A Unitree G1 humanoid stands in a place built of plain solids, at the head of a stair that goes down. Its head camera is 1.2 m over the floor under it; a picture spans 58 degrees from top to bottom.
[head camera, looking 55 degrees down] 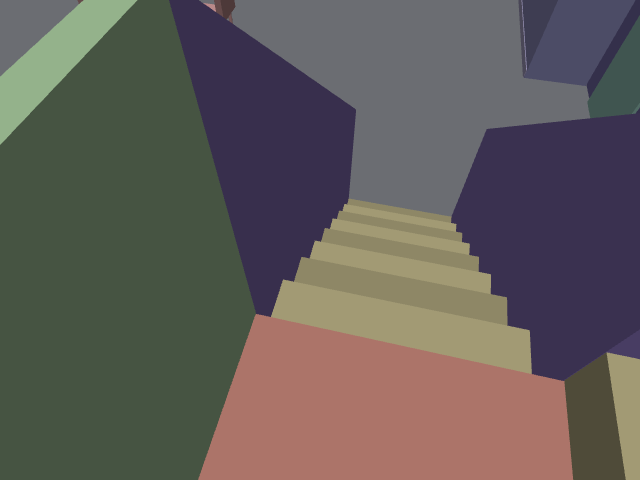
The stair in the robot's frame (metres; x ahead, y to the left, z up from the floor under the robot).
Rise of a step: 0.21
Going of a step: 0.25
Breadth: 0.89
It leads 13 degrees to the right of straight ahead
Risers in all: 9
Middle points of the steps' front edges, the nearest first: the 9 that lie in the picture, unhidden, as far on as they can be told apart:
0.47 -0.24 0.00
0.71 -0.30 -0.21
0.95 -0.35 -0.42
1.18 -0.41 -0.64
1.42 -0.46 -0.85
1.66 -0.52 -1.06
1.90 -0.57 -1.28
2.14 -0.63 -1.49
2.38 -0.69 -1.70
